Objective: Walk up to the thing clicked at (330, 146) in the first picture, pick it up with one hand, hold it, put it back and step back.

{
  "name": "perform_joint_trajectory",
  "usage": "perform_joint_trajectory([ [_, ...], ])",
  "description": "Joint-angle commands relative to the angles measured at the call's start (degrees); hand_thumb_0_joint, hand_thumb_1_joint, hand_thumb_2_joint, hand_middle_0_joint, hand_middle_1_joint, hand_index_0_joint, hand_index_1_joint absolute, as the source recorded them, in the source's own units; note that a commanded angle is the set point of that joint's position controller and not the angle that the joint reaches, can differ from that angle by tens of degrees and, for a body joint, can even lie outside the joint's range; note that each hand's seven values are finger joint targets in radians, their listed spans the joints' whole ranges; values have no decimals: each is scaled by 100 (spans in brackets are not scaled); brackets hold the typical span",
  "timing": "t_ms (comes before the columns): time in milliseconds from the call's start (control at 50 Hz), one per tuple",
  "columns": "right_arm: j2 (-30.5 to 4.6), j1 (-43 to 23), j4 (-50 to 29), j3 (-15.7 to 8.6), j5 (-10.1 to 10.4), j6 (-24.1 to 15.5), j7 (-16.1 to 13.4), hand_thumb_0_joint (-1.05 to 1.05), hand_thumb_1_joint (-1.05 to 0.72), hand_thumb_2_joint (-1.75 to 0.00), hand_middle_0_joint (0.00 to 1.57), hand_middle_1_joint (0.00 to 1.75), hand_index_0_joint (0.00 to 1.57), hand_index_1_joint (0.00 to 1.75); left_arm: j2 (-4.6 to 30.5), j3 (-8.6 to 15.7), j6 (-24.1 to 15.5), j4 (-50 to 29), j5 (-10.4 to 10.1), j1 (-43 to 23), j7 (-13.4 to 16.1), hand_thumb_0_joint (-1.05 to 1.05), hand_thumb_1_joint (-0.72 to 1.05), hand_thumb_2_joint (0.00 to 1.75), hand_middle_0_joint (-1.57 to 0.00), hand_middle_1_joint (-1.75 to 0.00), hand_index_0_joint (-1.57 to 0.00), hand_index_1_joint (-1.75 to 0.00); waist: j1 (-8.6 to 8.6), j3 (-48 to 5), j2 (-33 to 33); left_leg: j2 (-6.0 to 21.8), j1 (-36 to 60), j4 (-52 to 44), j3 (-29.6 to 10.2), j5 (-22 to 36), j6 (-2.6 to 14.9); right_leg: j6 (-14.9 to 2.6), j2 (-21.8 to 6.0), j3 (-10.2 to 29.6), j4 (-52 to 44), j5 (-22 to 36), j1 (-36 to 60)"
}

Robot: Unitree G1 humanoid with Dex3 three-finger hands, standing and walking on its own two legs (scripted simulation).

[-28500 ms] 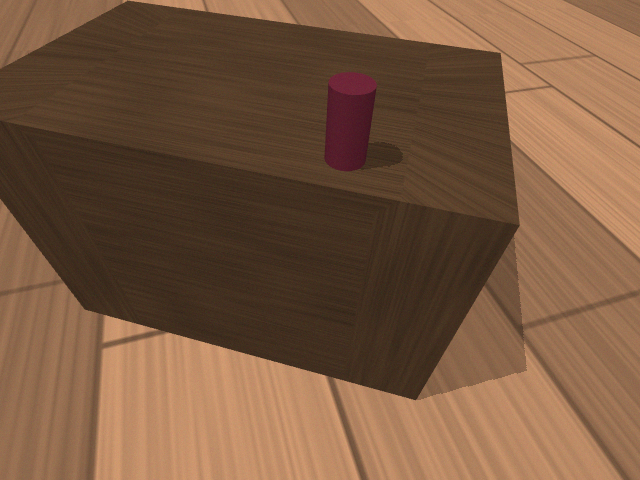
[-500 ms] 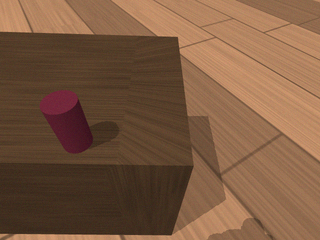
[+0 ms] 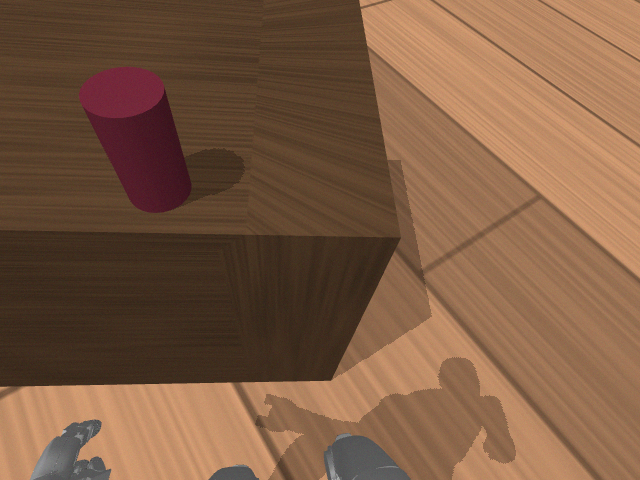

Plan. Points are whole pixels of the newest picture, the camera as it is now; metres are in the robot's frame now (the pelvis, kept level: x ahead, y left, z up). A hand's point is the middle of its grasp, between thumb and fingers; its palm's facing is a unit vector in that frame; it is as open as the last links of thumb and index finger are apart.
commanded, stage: step back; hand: left
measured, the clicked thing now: (144, 146) +0.47 +0.21 +0.11
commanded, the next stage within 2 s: none
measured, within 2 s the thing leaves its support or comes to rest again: neither
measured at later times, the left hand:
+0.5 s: hand out of the picture +0.02 +0.25 -0.14, palm faces +0.02 -0.92 -0.39, open 7.4 cm
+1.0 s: hand out of the picture -0.22 +0.24 -0.16, palm faces -0.05 -0.92 -0.39, open 7.4 cm
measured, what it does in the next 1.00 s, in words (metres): walks backwards: right foot, then left foot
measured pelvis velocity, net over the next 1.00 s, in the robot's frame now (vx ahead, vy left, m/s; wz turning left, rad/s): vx -0.28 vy -0.04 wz -0.06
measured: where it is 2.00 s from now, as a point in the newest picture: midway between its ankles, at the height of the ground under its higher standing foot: outside the picture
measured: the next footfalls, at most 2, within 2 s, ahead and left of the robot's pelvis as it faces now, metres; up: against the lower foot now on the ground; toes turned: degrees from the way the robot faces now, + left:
right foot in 0.16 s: -0.01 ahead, -0.13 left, +0.00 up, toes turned +1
left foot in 0.52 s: -0.10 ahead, +0.11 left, +0.00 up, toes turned +0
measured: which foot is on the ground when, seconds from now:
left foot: down 0.00-0.18, up 0.20-0.50, down 0.52-0.98, up 1.00-1.00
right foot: up 0.00-0.14, down 0.16-0.54, up 0.56-0.94, down 0.96-1.00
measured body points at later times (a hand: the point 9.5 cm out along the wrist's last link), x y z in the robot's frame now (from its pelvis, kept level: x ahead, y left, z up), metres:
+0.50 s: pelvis -0.12 -0.01 -0.01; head -0.05 -0.01 +0.44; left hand +0.02 +0.30 -0.11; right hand -0.01 -0.33 -0.13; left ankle -0.14 +0.11 -0.71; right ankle -0.05 -0.13 -0.73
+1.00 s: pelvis -0.28 -0.04 -0.01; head -0.23 -0.04 +0.43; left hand -0.22 +0.28 -0.13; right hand -0.15 -0.36 -0.12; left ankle -0.15 +0.10 -0.72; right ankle -0.32 -0.16 -0.73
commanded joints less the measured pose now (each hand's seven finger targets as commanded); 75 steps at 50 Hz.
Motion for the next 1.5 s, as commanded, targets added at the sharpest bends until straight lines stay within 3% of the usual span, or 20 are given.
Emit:
perform_joint_trajectory([
  [0, -1614, 152, -583, -447, 20, -173, -205, 0, -90, -90, 20, 30, 20, 30, 893, 311, -148, -627, 72, 117, 27, 0, 90, 90, -20, -30, -20, -30, -104, -1490, 1074, 1505, 1867, -552, -1422, 4079, 1333, 166, -329, 1, -902, -70, -220],
  [100, -1694, -87, -706, -379, 92, -71, -146, 0, -90, -90, 20, 30, 20, 30, 732, 379, -236, -445, 101, 784, -25, 0, 90, 90, -20, -30, -20, -30, 136, -1680, 1300, 1167, 1085, -100, -991, 3245, 900, -84, -455, -746, -3716, 1207, 1367],
  [140, -1358, -120, -754, -248, 199, -66, -123, 0, -90, -90, 20, 30, 20, 30, 1174, 495, -332, -426, 219, 933, 15, 0, 90, 90, -20, -30, -20, -30, 205, -1824, 365, 538, -224, 542, -815, 1743, 384, -320, -1235, 399, -4203, 3013, 2492],
  [180, -1296, -330, -760, -290, 187, 10, -235, 0, -90, -90, 20, 30, 20, 30, 1801, 596, -316, -680, 157, 596, -18, 0, 90, 90, -20, -30, -20, -30, 415, -1192, -1114, -495, -771, 2880, -603, -2082, -39, -1900, -3038, 2339, -4525, 4262, 1175],
  [240, -1389, 209, -497, -249, 274, -16, -223, 0, -90, -90, 20, 30, 20, 30, 1102, 433, -277, -868, 64, 39, 21, 0, 90, 90, -20, -30, -20, -30, -41, -1115, -305, -667, -1092, 3231, -954, -1314, -73, -1241, -1982, 636, -3947, 4602, 1583],
  [380, -1281, 102, -644, -187, 146, -98, -213, 0, -90, -90, 20, 30, 20, 30, 1033, 425, -238, -1015, 131, 692, 93, 0, 90, 90, -20, -30, -20, -30, 436, -1404, -710, -459, -1058, 1786, -419, -1327, -257, -1390, -2137, 606, -3654, 4829, 2451],
  [480, -1245, 762, -414, -305, 54, -170, -113, 0, -90, -90, 20, 30, 20, 30, 1131, 364, -119, -1196, 61, 325, 23, 0, 90, 90, -20, -30, -20, -30, 6, -1642, -603, -207, 550, -1053, 51, 431, 12, -850, -1869, 395, -3082, 3460, 1582],
  [540, -2404, 209, -711, -575, -49, -185, -41, 0, -90, -90, 20, 30, 20, 30, 1018, 441, -88, -1208, 99, 135, 114, 0, 90, 90, -20, -30, -20, -30, -203, -1267, 1634, 2409, -50, -1937, -3230, 1805, 1585, -41, -151, 34, -211, -877, 170],
  [620, -1583, -503, -826, -349, -9, -239, -142, 0, -90, -90, 20, 30, 20, 30, 958, 484, -70, -796, 2, 877, 77, 0, 90, 90, -20, -30, -20, -30, 403, -1033, 1015, 1447, 314, -1351, -1415, 2703, 1096, -41, -49, 392, 1003, 158, -176],
  [720, -1416, 15, -830, -384, 52, -213, -165, 0, -90, -90, 20, 30, 20, 30, 854, 469, -93, -832, 98, 933, 33, 0, 90, 90, -20, -30, -20, -30, 54, -1291, 1077, 1389, 1423, -1094, -1201, 3049, 1236, 280, -150, 182, 248, 153, -347],
  [920, -1683, -432, -1070, -428, 44, 30, -71, 0, -90, -90, 20, 30, 20, 30, 917, 500, -170, -186, 165, 2115, -105, 0, 90, 90, -20, -30, -20, -30, 401, -1632, 1233, 1072, -352, -685, -896, 245, 548, -199, -705, -700, -4034, 1124, 2160],
  [960, -1155, -616, -1223, -334, 114, 16, -152, 0, -90, -90, 20, 30, 20, 30, 1939, 744, -173, -597, 244, 1385, -118, 0, 90, 90, -20, -30, -20, -30, 531, -838, -1275, -633, -1478, 1655, -319, -1554, -172, -1279, -2823, 2128, -5228, 79, 593],
  [980, -1408, -661, -1155, -421, 87, 34, -200, 0, -90, -90, 20, 30, 20, 30, 2019, 710, -202, -818, 261, 976, -92, 0, 90, 90, -20, -30, -20, -30, 506, -458, -1205, -412, -1191, 2671, -865, -1631, -259, -1683, -3261, 2535, -5418, 115, -391],
  [1040, -1366, 106, -789, -365, 185, -26, -164, 0, -90, -90, 20, 30, 20, 30, 1231, 507, -264, -978, 233, 16, 15, 0, 90, 90, -20, -30, -20, -30, -138, -636, -454, -737, -1021, 3257, -838, -719, -199, -1023, -2052, 288, -4367, 2340, 269],
  [1180, -1145, 106, -842, -252, 40, -140, -170, 0, -90, -90, 20, 30, 20, 30, 1187, 488, -195, -983, 182, 822, 134, 0, 90, 90, -20, -30, -20, -30, 443, -1290, -840, -224, -1097, 862, -263, -1223, -193, -1144, -2349, 292, -3322, 4655, 2559],
  [1260, -1311, 708, -537, -366, 14, -196, -159, 0, -90, -90, 20, 30, 20, 30, 1036, 336, -79, -1110, 77, 631, 62, 0, 90, 90, -20, -30, -20, -30, 195, -1635, -323, 41, 433, -1273, -249, 1350, 52, -559, -1843, -86, -2453, 3574, 1726],
  [1300, -2411, 346, -691, -552, 17, -163, -100, 0, -90, -90, 20, 30, 20, 30, 967, 357, -47, -1229, -10, 208, 88, 0, 90, 90, -20, -30, -20, -30, -25, -1460, 1720, 2171, 26, -1653, -2846, 2727, 1478, -65, -483, -789, -673, -658, 459],
  [1320, -2285, 313, -692, -566, -33, -190, -115, 0, -90, -90, 20, 30, 20, 30, 1033, 416, -19, -1157, 69, 39, 126, 0, 90, 90, -20, -30, -20, -30, -89, -1281, 1319, 2265, -293, -1588, -3001, 2792, 1696, -51, -458, -107, 172, -810, 481],
  [1380, -1724, -230, -772, -343, -12, -196, -194, 0, -90, -90, 20, 30, 20, 30, 957, 388, -32, -803, -51, 652, 85, 0, 90, 90, -20, -30, -20, -30, 362, -1342, 889, 1555, 79, -976, -1386, 3508, 1301, -88, -315, 83, 846, -134, 245],
  [1480, -1582, -118, -840, -346, -67, -79, -157, 0, -90, -90, 20, 30, 20, 30, 778, 329, -146, -782, 42, 731, 16, 0, 90, 90, -20, -30, -20, -30, 163, -1317, 1470, 1409, 738, -679, -1181, 3194, 1198, 79, -653, -471, -1670, -74, 501],
])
